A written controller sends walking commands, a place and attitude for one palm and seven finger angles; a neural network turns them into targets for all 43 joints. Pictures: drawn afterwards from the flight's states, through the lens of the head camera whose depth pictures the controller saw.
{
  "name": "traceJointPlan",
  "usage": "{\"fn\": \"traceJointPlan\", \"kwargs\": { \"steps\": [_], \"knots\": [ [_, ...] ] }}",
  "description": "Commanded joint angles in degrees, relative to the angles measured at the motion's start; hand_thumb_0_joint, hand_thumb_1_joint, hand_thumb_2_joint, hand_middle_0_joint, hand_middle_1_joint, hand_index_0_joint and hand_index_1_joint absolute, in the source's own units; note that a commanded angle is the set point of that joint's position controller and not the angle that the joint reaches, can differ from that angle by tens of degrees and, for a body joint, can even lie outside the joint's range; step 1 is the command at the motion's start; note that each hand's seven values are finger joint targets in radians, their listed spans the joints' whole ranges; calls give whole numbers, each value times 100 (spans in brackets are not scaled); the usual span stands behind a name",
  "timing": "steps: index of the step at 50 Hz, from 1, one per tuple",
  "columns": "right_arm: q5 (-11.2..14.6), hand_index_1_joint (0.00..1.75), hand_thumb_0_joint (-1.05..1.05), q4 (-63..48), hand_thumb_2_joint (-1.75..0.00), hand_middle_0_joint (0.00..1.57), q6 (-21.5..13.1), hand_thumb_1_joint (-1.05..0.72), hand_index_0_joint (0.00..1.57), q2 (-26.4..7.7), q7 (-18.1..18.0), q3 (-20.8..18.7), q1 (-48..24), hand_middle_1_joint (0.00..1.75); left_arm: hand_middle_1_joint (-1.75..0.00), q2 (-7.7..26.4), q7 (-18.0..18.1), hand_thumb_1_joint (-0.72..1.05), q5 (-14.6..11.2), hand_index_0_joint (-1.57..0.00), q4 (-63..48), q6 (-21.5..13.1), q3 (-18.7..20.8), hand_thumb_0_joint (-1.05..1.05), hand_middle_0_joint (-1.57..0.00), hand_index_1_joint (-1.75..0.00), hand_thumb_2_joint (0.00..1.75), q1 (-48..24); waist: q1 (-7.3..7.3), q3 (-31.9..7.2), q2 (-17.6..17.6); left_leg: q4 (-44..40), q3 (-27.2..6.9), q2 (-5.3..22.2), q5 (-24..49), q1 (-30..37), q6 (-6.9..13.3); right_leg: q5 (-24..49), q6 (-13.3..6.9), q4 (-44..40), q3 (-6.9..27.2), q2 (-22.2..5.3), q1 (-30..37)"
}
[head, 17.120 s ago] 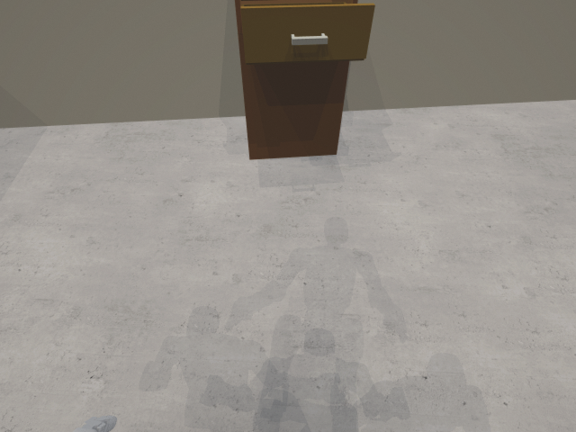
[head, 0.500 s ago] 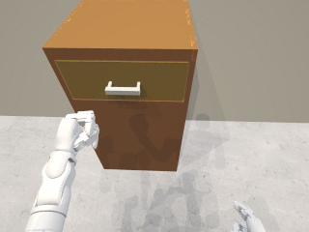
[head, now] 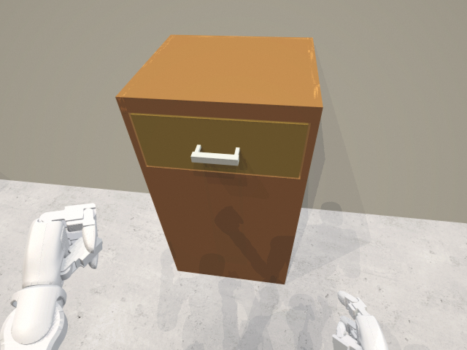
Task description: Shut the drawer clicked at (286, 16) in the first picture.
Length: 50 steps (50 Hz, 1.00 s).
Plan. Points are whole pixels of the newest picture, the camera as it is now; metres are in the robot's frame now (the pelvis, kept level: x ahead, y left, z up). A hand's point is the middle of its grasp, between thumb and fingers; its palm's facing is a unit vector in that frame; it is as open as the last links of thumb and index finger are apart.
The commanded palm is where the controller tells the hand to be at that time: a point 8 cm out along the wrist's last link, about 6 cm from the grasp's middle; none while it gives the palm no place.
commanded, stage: draw the hand back to the body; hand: left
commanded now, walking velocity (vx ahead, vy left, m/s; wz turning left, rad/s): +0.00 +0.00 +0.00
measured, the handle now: (216, 154) +0.58 +0.12 +0.00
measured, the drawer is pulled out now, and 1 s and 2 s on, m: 0.00 0.00 0.00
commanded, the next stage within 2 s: step back with the hand held close in 0.34 s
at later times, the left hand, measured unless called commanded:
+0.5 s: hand (66, 254) +0.18 +0.24 +0.17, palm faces +0.42 -0.82 -0.39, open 3.3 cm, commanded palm +0.13 +0.27 +0.18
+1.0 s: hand (35, 291) +0.13 +0.25 +0.16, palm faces +0.36 -0.80 -0.48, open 3.3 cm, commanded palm +0.07 +0.29 +0.18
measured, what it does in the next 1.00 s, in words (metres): shifts its weight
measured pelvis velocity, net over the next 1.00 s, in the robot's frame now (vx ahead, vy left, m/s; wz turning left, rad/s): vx -0.06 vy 0.01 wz -0.01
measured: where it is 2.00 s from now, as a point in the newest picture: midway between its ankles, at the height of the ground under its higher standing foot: outside the picture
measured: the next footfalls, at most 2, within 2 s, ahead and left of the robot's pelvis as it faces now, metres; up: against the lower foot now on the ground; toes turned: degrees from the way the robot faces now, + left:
none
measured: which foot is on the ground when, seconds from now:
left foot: down 0.00-1.00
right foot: down 0.00-1.00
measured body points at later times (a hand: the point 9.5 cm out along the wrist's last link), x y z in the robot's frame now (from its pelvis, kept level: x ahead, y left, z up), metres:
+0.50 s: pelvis +0.00 +0.00 +0.00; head -0.03 -0.03 +0.45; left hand +0.15 +0.28 +0.19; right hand +0.18 -0.22 -0.08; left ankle -0.04 +0.11 -0.74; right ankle +0.01 -0.13 -0.74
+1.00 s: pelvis -0.06 +0.01 +0.00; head -0.04 +0.00 +0.45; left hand +0.11 +0.29 +0.19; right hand +0.12 -0.24 -0.08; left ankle -0.04 +0.11 -0.74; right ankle +0.01 -0.14 -0.74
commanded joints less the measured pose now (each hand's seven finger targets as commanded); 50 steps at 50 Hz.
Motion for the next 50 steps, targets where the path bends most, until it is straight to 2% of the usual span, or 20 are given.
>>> {"fn": "traceJointPlan", "kwargs": {
  "steps": [1, 8, 10, 13, 14, 18, 19, 21, 23, 24, 25, 26, 28, 30, 33, 34, 36, 39, 44, 50],
  "knots": [
    [-20, 30, 0, -898, -90, 20, -438, -90, 20, -598, -41, -298, -715, 30, -160, 961, 94, 90, -9, -140, -1738, -423, 817, 0, -140, -160, 90, -315, -29, -483, 20, -501, 99, 99, 1686, -486, 35, 1114, -238, -233, -133, 97, 670],
    [7, 30, 0, -874, -90, 20, -634, -90, 20, -598, -89, -362, -663, 30, -160, 1247, 181, 90, -24, -140, -2153, -526, 1395, 0, -140, -160, 90, 547, 81, -404, -30, -474, 114, 127, 1696, -526, 24, 1141, -227, -215, -120, 121, 668],
    [8, 30, 0, -790, -90, 20, -656, -90, 20, -617, -97, -362, -637, 30, -160, 958, 149, 90, -8, -140, -1891, -497, 1121, 0, -140, -160, 90, 446, -13, 8, -173, -494, 123, 135, 1499, -586, 38, 916, -215, -295, -126, 125, 409],
    [-2, 30, 0, -767, -90, 20, -681, -90, 20, -664, -119, -396, -598, 30, -160, 950, 180, 90, 22, -140, -1862, -518, 1083, 0, -140, -160, 90, 253, -24, -43, -190, -505, 101, 122, 1260, -549, 75, 647, -208, -312, -122, 108, 355],
    [-3, 30, 0, -752, -90, 20, -701, -90, 20, -676, -133, -398, -628, 30, -160, 990, 180, 90, 37, -140, -1817, -508, 1109, 0, -140, -160, 90, 236, -7, 83, -125, -513, 98, 118, 1203, -564, 71, 572, -219, -366, -102, 130, 297],
    [-17, 30, 0, -779, -90, 20, -744, -90, 20, -635, -148, -384, -632, 30, -160, 1106, 219, 90, 27, -140, -1974, -570, 1222, 0, -140, -160, 90, 261, 62, -212, -147, -516, 95, 101, 1302, -520, 75, 717, -224, -283, -79, 91, 526],
    [-18, 30, 0, -781, -90, 20, -771, -90, 20, -657, -154, -381, -654, 30, -160, 1176, 221, 90, 31, -140, -2045, -568, 1280, 0, -140, -160, 90, 242, 80, -281, -33, -502, 91, 92, 1338, -493, 65, 756, -233, -303, -65, 112, 571],
    [-23, 30, 0, -762, -90, 20, -784, -90, 20, -608, -153, -360, -639, 30, -160, 1113, 225, 90, 30, -140, -2030, -563, 1247, 0, -140, -160, 90, 315, 78, -248, 82, -512, 103, 99, 1424, -507, 45, 863, -236, -263, -73, 100, 598],
    [-22, 30, 0, -757, -90, 20, -789, -90, 20, -602, -144, -364, -641, 30, -160, 1086, 208, 90, 26, -140, -2027, -561, 1231, 0, -140, -160, 90, 283, 58, -152, -43, -511, 124, 106, 1421, -519, 43, 877, -225, -287, -68, 115, 552],
    [-5, 30, 0, -1028, -90, 20, -666, -90, 20, -730, -106, -316, -534, 30, -160, 2079, 275, 90, 44, -140, -2485, -947, 2311, 0, -140, -160, 90, -850, -198, 431, 300, -552, -7, 141, 906, -1031, 150, 987, -217, -566, 506, -108, 186],
    [-24, 30, 0, -817, -90, 20, -583, -90, 20, -695, -104, -399, -567, 30, -160, 1622, 233, 90, 49, -140, -1893, -997, 2017, 0, -140, -160, 90, -140, -218, 305, -298, -409, -65, 145, 804, -1084, 163, 957, -255, -687, 528, -214, 115],
    [-41, 30, 0, -829, -90, 20, -484, -90, 20, -726, -77, -461, -528, 30, -160, 1196, 174, 90, 45, -140, -1557, -976, 1705, 0, -140, -160, 90, 546, -239, 166, -519, -311, -31, 152, 975, -934, 166, 1074, -271, -728, 581, -265, 70],
    [-69, 30, 0, -861, -90, 20, -327, -90, 20, -783, -18, -519, -549, 30, -160, 933, 120, 90, 51, -140, -1659, -1017, 1397, 0, -140, -160, 90, 964, -294, -173, -349, -313, -22, 204, 1385, -877, 151, 1418, -248, -573, 448, -297, 174],
    [-75, 30, 0, -914, -90, 20, -238, -90, 20, -780, -17, -553, -595, 30, -160, 985, 132, 90, 58, -140, -1793, -1070, 1426, 0, -140, -160, 90, 1201, -286, -485, -118, -393, -6, 246, 1780, -866, 145, 1739, -184, -380, 269, -265, 325],
    [-40, 30, 0, -1019, -90, 20, -90, -90, 20, -792, -43, -634, -613, 30, -160, 1241, 194, 90, 58, -140, -2036, -1094, 1656, 0, -140, -160, 90, 1380, -272, -872, -302, -381, -39, 286, 2283, -915, 137, 2190, -124, -151, 157, -198, 535],
    [-44, 30, 0, -1058, -90, 20, -61, -90, 20, -802, -72, -636, -662, 30, -160, 1367, 211, 90, 38, -140, -2156, -1102, 1768, 0, -140, -160, 90, 1383, -243, -942, -200, -399, -70, 280, 2397, -981, 121, 2316, -123, -81, 147, -197, 601],
    [-3, 30, 0, -1121, -90, 20, -1, -90, 20, -745, -100, -647, -647, 30, -160, 1387, 237, 90, 27, -140, -2164, -1118, 1806, 0, -140, -160, 90, 1477, -243, -1027, -258, -393, -63, 302, 2461, -1059, 131, 2410, -80, 33, 119, -184, 631],
    [7, 30, 0, -1169, -90, 20, 18, -90, 20, -782, -152, -676, -656, 30, -160, 1469, 258, 90, 26, -140, -2370, -1145, 1848, 0, -140, -160, 90, 1380, -255, -1014, -112, -409, -96, 321, 2417, -1201, 150, 2428, -37, 140, 116, -133, 610],
    [8, 30, 0, -1167, -90, 20, 10, -90, 20, -800, -163, -702, -637, 30, -160, 1389, 300, 90, 70, -140, -2271, -1181, 1759, 0, -140, -160, 90, 1307, -284, -690, -171, -584, -159, 340, 1301, -1835, 249, 1653, -3, 102, 200, -96, 549],
    [37, 30, 0, -1192, -90, 20, -80, -90, 20, -819, -121, -701, -553, 30, -160, 1374, 375, 90, 193, -140, -2234, -1329, 1761, 0, -140, -160, 90, 1193, -343, -267, -212, -719, -259, 314, -844, -2897, 392, 217, -17, -114, 413, -102, 522]
  ]
}}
